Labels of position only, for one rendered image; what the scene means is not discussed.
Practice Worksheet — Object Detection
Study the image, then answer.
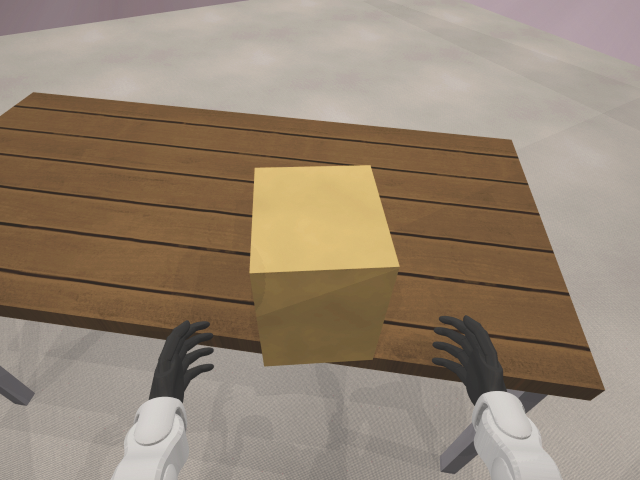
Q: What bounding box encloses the robot left hand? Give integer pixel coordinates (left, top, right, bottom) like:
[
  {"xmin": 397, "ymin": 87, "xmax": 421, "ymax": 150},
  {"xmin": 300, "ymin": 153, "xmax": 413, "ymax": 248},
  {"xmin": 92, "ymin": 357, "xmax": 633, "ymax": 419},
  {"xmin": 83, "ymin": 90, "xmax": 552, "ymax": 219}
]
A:
[{"xmin": 149, "ymin": 320, "xmax": 214, "ymax": 404}]

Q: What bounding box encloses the robot right hand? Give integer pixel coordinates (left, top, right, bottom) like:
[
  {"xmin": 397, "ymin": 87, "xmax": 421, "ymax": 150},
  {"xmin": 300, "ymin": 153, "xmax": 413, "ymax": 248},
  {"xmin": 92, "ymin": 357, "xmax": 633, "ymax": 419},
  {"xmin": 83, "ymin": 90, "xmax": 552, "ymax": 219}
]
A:
[{"xmin": 432, "ymin": 315, "xmax": 507, "ymax": 406}]

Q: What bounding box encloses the carton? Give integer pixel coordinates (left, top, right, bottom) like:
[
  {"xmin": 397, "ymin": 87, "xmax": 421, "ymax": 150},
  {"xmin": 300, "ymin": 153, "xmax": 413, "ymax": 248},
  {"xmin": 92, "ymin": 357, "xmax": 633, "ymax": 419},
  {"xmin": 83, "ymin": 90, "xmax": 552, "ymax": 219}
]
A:
[{"xmin": 249, "ymin": 165, "xmax": 400, "ymax": 367}]

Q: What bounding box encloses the robot right forearm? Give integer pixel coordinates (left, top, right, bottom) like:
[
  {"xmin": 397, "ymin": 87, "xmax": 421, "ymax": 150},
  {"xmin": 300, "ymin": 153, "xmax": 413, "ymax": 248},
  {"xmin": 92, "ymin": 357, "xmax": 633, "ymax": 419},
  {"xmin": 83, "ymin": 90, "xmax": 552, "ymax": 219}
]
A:
[{"xmin": 472, "ymin": 391, "xmax": 563, "ymax": 480}]

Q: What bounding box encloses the robot left forearm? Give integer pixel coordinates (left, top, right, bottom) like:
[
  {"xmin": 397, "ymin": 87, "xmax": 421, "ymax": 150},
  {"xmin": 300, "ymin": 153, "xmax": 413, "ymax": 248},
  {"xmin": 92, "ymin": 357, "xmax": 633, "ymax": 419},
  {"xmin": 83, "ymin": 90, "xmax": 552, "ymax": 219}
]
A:
[{"xmin": 110, "ymin": 397, "xmax": 189, "ymax": 480}]

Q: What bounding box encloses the table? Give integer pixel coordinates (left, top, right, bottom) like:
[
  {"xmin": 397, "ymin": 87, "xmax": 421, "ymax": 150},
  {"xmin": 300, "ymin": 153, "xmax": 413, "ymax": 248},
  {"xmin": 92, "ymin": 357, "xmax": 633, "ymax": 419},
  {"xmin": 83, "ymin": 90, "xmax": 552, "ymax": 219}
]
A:
[{"xmin": 0, "ymin": 92, "xmax": 605, "ymax": 474}]

